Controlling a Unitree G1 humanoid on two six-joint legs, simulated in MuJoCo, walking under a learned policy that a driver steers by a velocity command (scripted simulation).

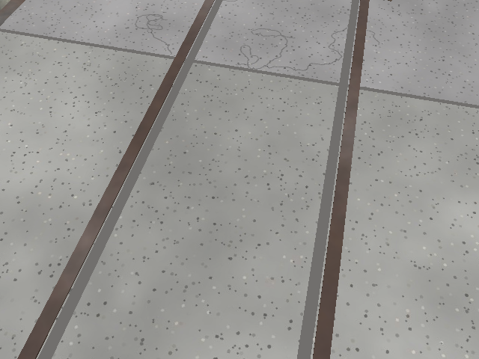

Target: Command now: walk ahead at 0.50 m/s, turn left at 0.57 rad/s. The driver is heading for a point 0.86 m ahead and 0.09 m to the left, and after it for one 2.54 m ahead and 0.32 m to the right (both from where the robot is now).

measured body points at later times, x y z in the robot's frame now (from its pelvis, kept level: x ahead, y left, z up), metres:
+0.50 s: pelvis +0.28 -0.03 +0.01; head +0.30 -0.03 +0.46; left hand +0.36 +0.26 -0.09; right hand +0.42 -0.28 -0.11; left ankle +0.15 +0.07 -0.63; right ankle +0.36 -0.12 -0.73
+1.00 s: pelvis +0.51 +0.09 +0.01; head +0.52 +0.11 +0.46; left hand +0.49 +0.38 -0.12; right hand +0.73 -0.12 -0.08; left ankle +0.52 +0.19 -0.73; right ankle +0.47 -0.08 -0.64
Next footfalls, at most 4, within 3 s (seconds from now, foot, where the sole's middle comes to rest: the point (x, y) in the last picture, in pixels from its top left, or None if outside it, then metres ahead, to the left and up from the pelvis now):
0.38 right None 0.40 -0.11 -0.77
0.86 left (175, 316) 0.56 0.20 -0.77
1.40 right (227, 214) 0.91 0.06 -0.77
1.86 left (160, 220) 0.88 0.27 -0.77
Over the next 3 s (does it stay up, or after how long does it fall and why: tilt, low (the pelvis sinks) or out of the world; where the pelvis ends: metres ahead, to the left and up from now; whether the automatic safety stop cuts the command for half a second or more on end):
stays up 0.80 0.13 0.01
